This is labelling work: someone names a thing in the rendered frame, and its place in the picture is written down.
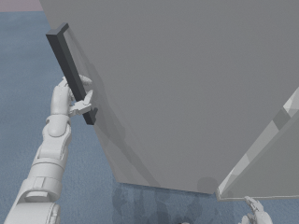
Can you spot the robot right hand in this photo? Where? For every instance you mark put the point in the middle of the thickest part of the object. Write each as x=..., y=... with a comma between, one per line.
x=259, y=216

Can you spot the fridge door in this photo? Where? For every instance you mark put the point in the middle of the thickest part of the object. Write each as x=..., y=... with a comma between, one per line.
x=183, y=88

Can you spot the handle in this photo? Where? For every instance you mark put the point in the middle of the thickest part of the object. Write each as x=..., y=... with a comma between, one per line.
x=66, y=62

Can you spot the left robot upper arm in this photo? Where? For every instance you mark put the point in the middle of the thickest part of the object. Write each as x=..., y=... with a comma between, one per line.
x=36, y=213

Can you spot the robot left hand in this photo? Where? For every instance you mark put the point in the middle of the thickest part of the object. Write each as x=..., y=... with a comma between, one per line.
x=62, y=98

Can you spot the robot left forearm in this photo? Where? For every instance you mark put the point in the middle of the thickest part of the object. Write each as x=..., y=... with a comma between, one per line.
x=44, y=182

